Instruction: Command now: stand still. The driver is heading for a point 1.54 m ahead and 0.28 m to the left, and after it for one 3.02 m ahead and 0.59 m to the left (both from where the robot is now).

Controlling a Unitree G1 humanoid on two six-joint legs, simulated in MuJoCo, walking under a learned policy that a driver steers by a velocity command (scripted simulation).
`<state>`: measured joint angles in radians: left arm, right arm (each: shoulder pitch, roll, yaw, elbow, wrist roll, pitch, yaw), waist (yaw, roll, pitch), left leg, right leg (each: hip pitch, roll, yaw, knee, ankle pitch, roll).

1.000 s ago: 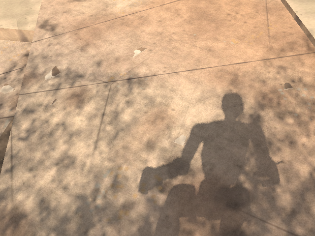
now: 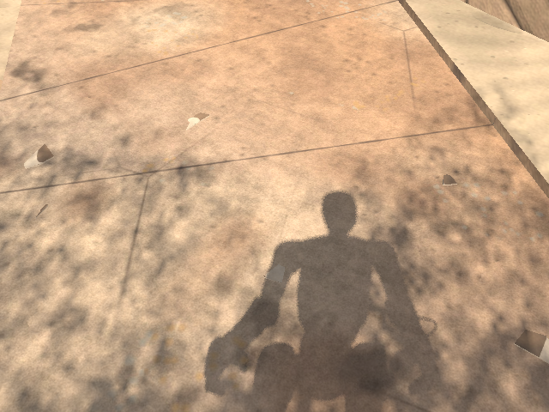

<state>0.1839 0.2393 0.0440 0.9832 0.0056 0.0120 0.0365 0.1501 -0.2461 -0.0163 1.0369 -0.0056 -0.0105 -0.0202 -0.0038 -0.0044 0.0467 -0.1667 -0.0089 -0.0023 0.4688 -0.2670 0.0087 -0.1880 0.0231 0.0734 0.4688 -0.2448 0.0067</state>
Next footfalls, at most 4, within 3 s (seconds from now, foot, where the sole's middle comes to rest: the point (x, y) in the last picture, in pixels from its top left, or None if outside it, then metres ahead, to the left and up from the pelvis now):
1.46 left None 0.46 0.09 -0.78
1.98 right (332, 318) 0.77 -0.13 -0.78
2.50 left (211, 264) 0.94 0.21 -0.78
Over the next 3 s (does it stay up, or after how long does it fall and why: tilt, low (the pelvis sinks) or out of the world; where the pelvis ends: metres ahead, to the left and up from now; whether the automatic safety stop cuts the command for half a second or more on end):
stays up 1.09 0.19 -0.01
